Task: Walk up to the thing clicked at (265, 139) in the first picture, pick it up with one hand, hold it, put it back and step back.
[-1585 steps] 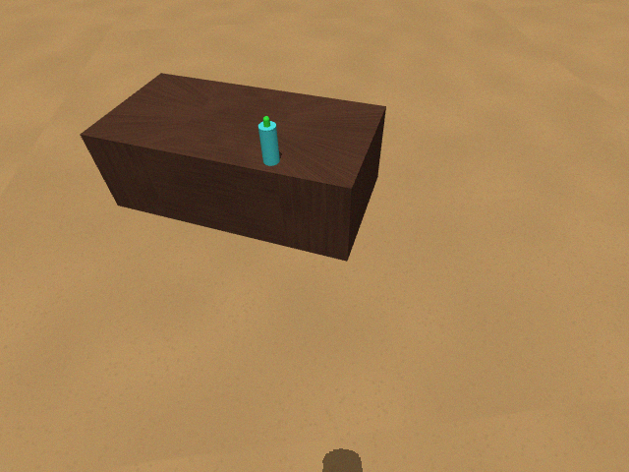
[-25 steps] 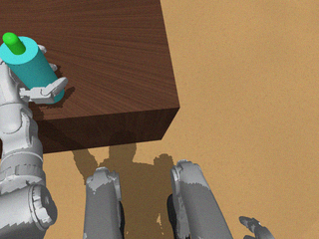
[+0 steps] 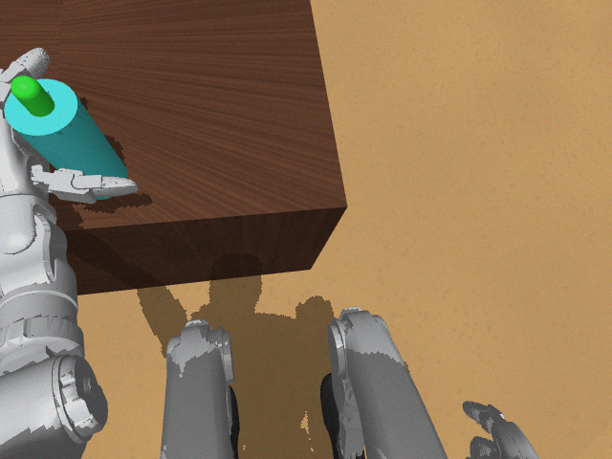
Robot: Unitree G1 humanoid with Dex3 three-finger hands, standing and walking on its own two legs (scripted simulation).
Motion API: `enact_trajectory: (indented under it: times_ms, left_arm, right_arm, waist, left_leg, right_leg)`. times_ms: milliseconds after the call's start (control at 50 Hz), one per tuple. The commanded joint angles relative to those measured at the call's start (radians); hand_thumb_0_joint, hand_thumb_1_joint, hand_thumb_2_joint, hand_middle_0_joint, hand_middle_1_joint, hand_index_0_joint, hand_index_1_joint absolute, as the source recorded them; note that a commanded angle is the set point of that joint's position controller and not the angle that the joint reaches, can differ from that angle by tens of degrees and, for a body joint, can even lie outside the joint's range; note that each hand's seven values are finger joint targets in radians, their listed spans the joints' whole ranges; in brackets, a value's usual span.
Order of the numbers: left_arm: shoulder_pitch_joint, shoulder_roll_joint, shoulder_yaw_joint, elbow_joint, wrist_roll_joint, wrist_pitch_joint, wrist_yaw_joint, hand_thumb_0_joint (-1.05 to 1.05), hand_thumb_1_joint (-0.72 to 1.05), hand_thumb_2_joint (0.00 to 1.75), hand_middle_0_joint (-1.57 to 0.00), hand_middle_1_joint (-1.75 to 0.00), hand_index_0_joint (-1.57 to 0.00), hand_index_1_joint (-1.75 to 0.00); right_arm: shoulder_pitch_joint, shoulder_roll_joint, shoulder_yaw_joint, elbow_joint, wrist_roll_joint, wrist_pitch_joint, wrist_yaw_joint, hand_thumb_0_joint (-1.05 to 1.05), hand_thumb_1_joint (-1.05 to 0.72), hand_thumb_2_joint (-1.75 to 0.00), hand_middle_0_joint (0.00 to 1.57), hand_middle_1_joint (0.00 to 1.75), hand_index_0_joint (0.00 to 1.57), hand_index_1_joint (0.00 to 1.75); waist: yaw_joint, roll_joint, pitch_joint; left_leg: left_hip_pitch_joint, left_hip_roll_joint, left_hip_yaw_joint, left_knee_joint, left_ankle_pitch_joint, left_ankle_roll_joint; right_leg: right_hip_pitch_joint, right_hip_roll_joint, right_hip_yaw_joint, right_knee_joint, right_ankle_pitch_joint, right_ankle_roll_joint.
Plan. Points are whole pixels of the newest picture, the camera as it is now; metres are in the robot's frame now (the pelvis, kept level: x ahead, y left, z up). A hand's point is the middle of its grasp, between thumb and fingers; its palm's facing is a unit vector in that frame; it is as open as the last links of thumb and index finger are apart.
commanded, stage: withdraw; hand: left
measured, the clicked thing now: (69, 139) +0.50 +0.24 +0.02
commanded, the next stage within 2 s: rise in 0.22 s
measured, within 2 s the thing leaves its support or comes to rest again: neither
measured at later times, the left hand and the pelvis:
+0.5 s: hand out of the picture +0.49 +0.31 +0.15, palm faces +0.26 -0.94 -0.21, open 17.0 cm; pelvis +0.02 +0.01 +0.14, yaw +2 degrees
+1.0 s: hand out of the picture +0.36 +0.30 +0.18, palm faces +0.24 -0.90 -0.36, open 17.3 cm; pelvis +0.06 +0.03 +0.26, yaw +3 degrees
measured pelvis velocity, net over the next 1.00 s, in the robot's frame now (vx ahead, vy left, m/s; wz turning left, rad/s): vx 0.06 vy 0.03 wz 0.06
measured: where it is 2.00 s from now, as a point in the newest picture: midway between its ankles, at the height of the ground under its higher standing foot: (286, 451)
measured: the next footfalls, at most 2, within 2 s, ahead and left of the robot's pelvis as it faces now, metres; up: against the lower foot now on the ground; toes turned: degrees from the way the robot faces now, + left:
none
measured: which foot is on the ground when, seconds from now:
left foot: down 0.00-1.00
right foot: down 0.00-1.00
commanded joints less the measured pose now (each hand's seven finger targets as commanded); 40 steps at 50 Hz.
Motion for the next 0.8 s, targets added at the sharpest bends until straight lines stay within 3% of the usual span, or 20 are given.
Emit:
enact_trajectory:
  times_ms: [0, 20, 100, 160, 240, 300, 320, 340, 360, 380, 440, 480, 500, 520, 560, 600, 640, 680, 720, 780]
  left_arm:
    - [-0.412, 0.376, 0.094, -0.313, -0.025, -0.063, 0.004, 0.0, -0.42, 0.15, -0.23, -0.19, -0.25, -0.18]
    - [-0.39, 0.413, 0.124, -0.302, -0.025, -0.052, 0.005, 0.0, -0.42, 0.17, -0.23, -0.19, -0.23, -0.18]
    - [-0.387, 0.434, 0.118, -0.335, -0.034, 0.007, -0.016, 0.0, -0.45, 0.16, -0.21, -0.19, -0.22, -0.18]
    - [-0.387, 0.399, 0.062, -0.356, -0.037, 0.071, -0.042, 0.0, -0.49, 0.11, -0.17, -0.15, -0.19, -0.13]
    - [-0.321, 0.342, 0.006, -0.203, -0.045, 0.156, -0.089, 0.0, -0.51, 0.06, -0.14, -0.11, -0.16, -0.09]
    - [-0.359, 0.364, 0.021, -0.216, -0.075, 0.165, -0.114, 0.0, -0.58, 0.0, -0.1, -0.08, -0.13, -0.04]
    - [-0.328, 0.346, 0.019, -0.144, -0.081, 0.171, -0.122, 0.0, -0.5, 0.07, -0.02, -0.02, -0.05, -0.02]
    - [-0.285, 0.506, 0.013, -0.167, 0.083, 0.224, -0.063, 0.0, -0.42, 0.05, -0.04, -0.02, -0.05, -0.01]
    - [-0.273, 0.432, -0.016, -0.092, 0.074, 0.259, -0.011, 0.0, -0.44, 0.05, -0.05, -0.03, -0.05, -0.02]
    - [-0.257, 0.393, -0.031, -0.073, 0.074, 0.278, 0.008, 0.0, -0.43, 0.05, -0.05, -0.03, -0.05, -0.02]
    - [-0.261, 0.528, 0.041, -0.105, 0.118, 0.308, 0.068, 0.0, -0.46, 0.06, -0.06, -0.03, -0.06, -0.03]
    - [-0.279, 0.663, 0.11, -0.162, 0.143, 0.321, 0.112, 0.0, -0.44, 0.07, -0.08, -0.04, -0.07, -0.04]
    - [-0.256, 0.661, 0.113, -0.147, 0.145, 0.328, 0.133, 0.0, -0.52, 0.06, -0.05, -0.05, -0.05, -0.06]
    - [-0.273, 0.648, 0.108, -0.181, 0.145, 0.333, 0.149, 0.0, -0.57, 0.05, -0.05, -0.05, -0.05, -0.05]
    - [-0.279, 0.538, 0.031, -0.113, 0.147, 0.347, 0.179, 0.0, -0.58, 0.04, -0.05, -0.05, -0.05, -0.05]
    - [-0.202, 0.449, -0.026, 0.035, 0.157, 0.368, 0.202, 0.0, -0.57, 0.04, -0.05, -0.05, -0.05, -0.05]
    - [-0.172, 0.453, -0.037, 0.085, 0.163, 0.385, 0.219, 0.0, -0.54, 0.06, -0.05, -0.05, -0.05, -0.05]
    - [-0.174, 0.446, -0.058, 0.032, 0.164, 0.392, 0.227, 0.0, -0.55, 0.06, -0.05, -0.05, -0.05, -0.05]
    - [-0.159, 0.347, -0.125, 0.001, 0.153, 0.4, 0.224, 0.0, -0.54, 0.06, -0.05, -0.05, -0.05, -0.05]
    - [0.038, 0.228, -0.184, 0.059, 0.143, 0.428, 0.227, 0.0, -0.57, 0.05, -0.05, -0.05, -0.05, -0.05]
  right_arm:
    - [0.175, -0.192, -0.06, -0.047, 0.008, -0.007, -0.017, 0.0, -0.91, -0.9, 0.2, 0.3, 0.2, 0.3]
    - [0.185, -0.193, -0.06, -0.045, 0.013, -0.003, -0.021, 0.0, -0.91, -0.9, 0.2, 0.3, 0.2, 0.3]
    - [0.198, -0.197, -0.066, -0.052, 0.028, 0.006, -0.04, 0.0, -0.91, -0.9, 0.2, 0.3, 0.2, 0.3]
    - [0.2, -0.199, -0.072, -0.052, 0.043, 0.001, -0.053, 0.0, -0.91, -0.9, 0.2, 0.3, 0.2, 0.3]
    - [0.222, -0.2, -0.071, 0.005, 0.059, -0.016, -0.069, 0.0, -0.9, -0.9, 0.2, 0.3, 0.2, 0.3]
    - [0.227, -0.19, -0.062, 0.012, 0.071, -0.032, -0.077, 0.0, -0.89, -0.89, 0.2, 0.3, 0.2, 0.3]
    - [0.223, -0.186, -0.058, 0.014, 0.071, -0.038, -0.077, 0.0, -0.81, -0.87, 0.2, 0.3, 0.2, 0.3]
    - [0.206, -0.193, -0.069, -0.066, 0.066, -0.016, -0.075, 0.0, -0.83, -0.89, 0.2, 0.3, 0.2, 0.3]
    - [0.214, -0.185, -0.065, -0.069, 0.074, -0.008, -0.074, 0.0, -0.85, -0.89, 0.2, 0.3, 0.2, 0.3]
    - [0.23, -0.181, -0.063, -0.064, 0.081, -0.004, -0.073, 0.0, -0.85, -0.89, 0.2, 0.3, 0.2, 0.3]
    - [0.249, -0.184, -0.063, -0.07, 0.081, 0.013, -0.071, 0.0, -0.87, -0.9, 0.2, 0.3, 0.2, 0.3]
    - [0.266, -0.179, -0.058, -0.073, 0.084, 0.029, -0.071, 0.0, -0.93, -0.91, 0.2, 0.3, 0.2, 0.3]
    - [0.265, -0.173, -0.056, -0.077, 0.087, 0.034, -0.074, 0.0, -0.89, -0.9, 0.2, 0.3, 0.2, 0.3]
    - [0.268, -0.173, -0.057, -0.081, 0.089, 0.034, -0.077, 0.0, -0.89, -0.9, 0.2, 0.3, 0.2, 0.3]
    - [0.28, -0.167, -0.053, -0.069, 0.085, 0.029, -0.08, 0.0, -0.89, -0.9, 0.2, 0.3, 0.2, 0.3]
    - [0.294, -0.178, -0.06, -0.033, 0.081, 0.018, -0.081, 0.0, -0.89, -0.9, 0.2, 0.3, 0.2, 0.3]
    - [0.299, -0.193, -0.065, -0.013, 0.076, 0.015, -0.081, 0.0, -0.89, -0.9, 0.2, 0.3, 0.2, 0.3]
    - [0.305, -0.202, -0.072, -0.045, 0.077, 0.013, -0.079, 0.0, -0.89, -0.9, 0.2, 0.3, 0.2, 0.3]
    - [0.31, -0.198, -0.08, -0.05, 0.076, 0.005, -0.073, 0.0, -0.89, -0.9, 0.2, 0.3, 0.2, 0.3]
    - [0.291, -0.185, -0.087, -0.068, 0.085, -0.013, -0.071, 0.0, -0.89, -0.9, 0.2, 0.3, 0.2, 0.3]
  waist:
    - [0.038, 0.214, -0.752]
    - [0.044, 0.197, -0.772]
    - [0.025, 0.194, -0.807]
    - [0.006, 0.197, -0.771]
    - [-0.034, 0.142, -0.561]
    - [-0.033, 0.111, -0.459]
    - [-0.037, 0.098, -0.417]
    - [0.031, 0.135, -0.53]
    - [-0.006, 0.098, -0.479]
    - [-0.018, 0.087, -0.438]
    - [0.023, 0.145, -0.473]
    - [0.049, 0.175, -0.543]
    - [0.05, 0.171, -0.539]
    - [0.05, 0.214, -0.555]
    - [0.015, 0.231, -0.466]
    - [-0.011, 0.206, -0.363]
    - [-0.001, 0.186, -0.295]
    - [0.013, 0.208, -0.349]
    - [0.011, 0.214, -0.336]
    - [0.026, 0.156, -0.266]
  left_leg:
    - [0.559, -0.009, 0.029, -0.253, 0.208, 0.043]
    - [0.568, -0.009, 0.031, -0.256, 0.228, 0.046]
    - [0.654, -0.006, 0.023, -0.319, 0.252, 0.05]
    - [0.736, 0.0, 0.014, -0.399, 0.225, 0.046]
    - [0.754, 0.009, -0.012, -0.481, 0.146, 0.048]
    - [0.722, 0.007, -0.006, -0.516, 0.107, 0.052]
    - [0.697, 0.003, 0.004, -0.512, 0.129, 0.055]
    - [0.835, -0.009, 0.014, -0.607, 0.192, 0.049]
    - [0.84, -0.002, 0.008, -0.635, 0.189, 0.05]
    - [0.852, -0.001, 0.011, -0.66, 0.191, 0.051]
    - [0.963, -0.004, 0.012, -0.734, 0.263, 0.045]
    - [1.02, -0.009, 0.036, -0.763, 0.332, 0.05]
    - [1.054, -0.009, 0.044, -0.787, 0.348, 0.05]
    - [1.128, -0.007, 0.042, -0.824, 0.365, 0.044]
    - [1.21, -0.005, 0.037, -0.876, 0.404, 0.036]
    - [1.252, 0.003, 0.027, -0.919, 0.435, 0.032]
    - [1.268, 0.008, 0.032, -0.961, 0.426, 0.031]
    - [1.361, 0.01, 0.033, -1.0, 0.488, 0.02]
    - [1.435, 0.014, 0.032, -1.043, 0.534, 0.008]
    - [1.449, 0.016, 0.031, -1.102, 0.571, 0.0]
  right_leg:
    - [0.375, 0.003, 0.014, -0.261, 0.226, -0.044]
    - [0.41, 0.004, 0.018, -0.277, 0.244, -0.04]
    - [0.492, 0.003, 0.023, -0.35, 0.27, -0.036]
    - [0.54, 0.001, 0.022, -0.423, 0.25, -0.037]
    - [0.526, -0.001, 0.008, -0.51, 0.198, -0.033]
    - [0.553, -0.003, 0.019, -0.563, 0.178, -0.033]
    - [0.567, -0.003, 0.028, -0.582, 0.193, -0.029]
    - [0.697, -0.007, 0.046, -0.653, 0.236, -0.034]
    - [0.723, -0.003, 0.047, -0.688, 0.241, -0.029]
    - [0.744, -0.003, 0.045, -0.718, 0.253, -0.028]
    - [0.826, 0.003, 0.033, -0.767, 0.309, -0.029]
    - [0.952, -0.001, 0.047, -0.816, 0.364, -0.024]
    - [0.997, -0.002, 0.053, -0.844, 0.377, -0.021]
    - [1.002, 0.0, 0.045, -0.861, 0.386, -0.027]
    - [0.978, 0.001, 0.027, -0.906, 0.404, -0.032]
    - [0.948, 0.003, 0.012, -0.951, 0.412, -0.037]
    - [0.965, 0.006, 0.007, -0.999, 0.409, -0.038]
    - [1.023, 0.004, 0.001, -1.028, 0.446, -0.04]
    - [1.047, 0.006, -0.009, -1.059, 0.46, -0.044]
    - [1.113, 0.009, -0.022, -1.104, 0.49, -0.044]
